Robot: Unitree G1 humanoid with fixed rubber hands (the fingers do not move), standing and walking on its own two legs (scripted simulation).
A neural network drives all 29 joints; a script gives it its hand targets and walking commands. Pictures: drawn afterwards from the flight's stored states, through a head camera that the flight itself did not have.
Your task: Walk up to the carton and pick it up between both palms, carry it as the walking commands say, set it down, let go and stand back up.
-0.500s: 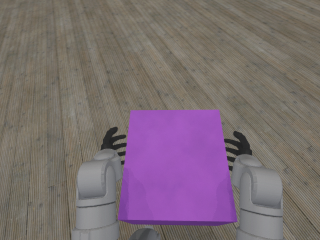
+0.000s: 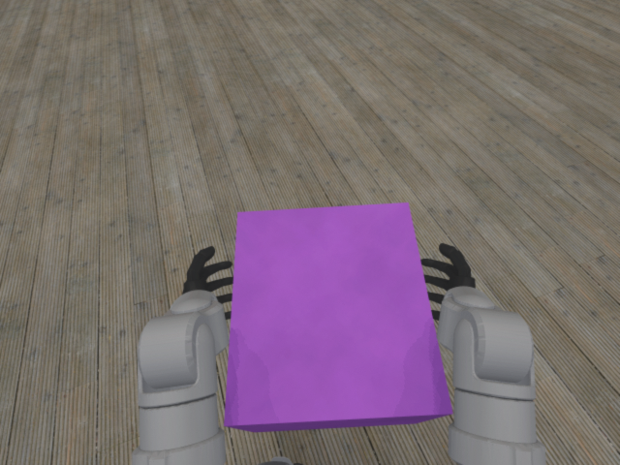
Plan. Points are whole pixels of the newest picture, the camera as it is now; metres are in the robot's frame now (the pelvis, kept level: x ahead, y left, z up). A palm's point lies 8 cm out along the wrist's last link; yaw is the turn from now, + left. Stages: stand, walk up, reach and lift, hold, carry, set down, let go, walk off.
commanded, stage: carry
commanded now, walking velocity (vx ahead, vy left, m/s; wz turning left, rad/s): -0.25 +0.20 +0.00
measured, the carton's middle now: (329, 320) +0.32 +0.02 +0.00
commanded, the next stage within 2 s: none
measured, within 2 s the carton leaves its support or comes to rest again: neither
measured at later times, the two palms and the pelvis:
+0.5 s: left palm out of the picture +0.07 +0.29 +0.07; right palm out of the picture +0.08 -0.01 +0.07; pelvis -0.22 +0.13 +0.01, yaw +0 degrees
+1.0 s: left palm out of the picture -0.13 +0.39 +0.08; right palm out of the picture -0.13 +0.09 +0.09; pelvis -0.41 +0.24 +0.01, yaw -1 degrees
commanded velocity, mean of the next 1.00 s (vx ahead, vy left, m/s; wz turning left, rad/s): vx -0.20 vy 0.16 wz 0.00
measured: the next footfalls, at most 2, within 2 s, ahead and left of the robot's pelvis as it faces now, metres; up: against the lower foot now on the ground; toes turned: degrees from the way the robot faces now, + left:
left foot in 0.30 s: -0.08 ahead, +0.26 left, +0.00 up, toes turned +2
right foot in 0.56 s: -0.21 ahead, +0.05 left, +0.00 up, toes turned -6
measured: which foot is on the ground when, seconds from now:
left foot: up 0.00-0.28, down 0.30-0.56, up 0.58-0.86, down 0.88-1.00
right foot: down 0.00-0.30, up 0.32-0.54, down 0.56-0.88, up 0.90-1.00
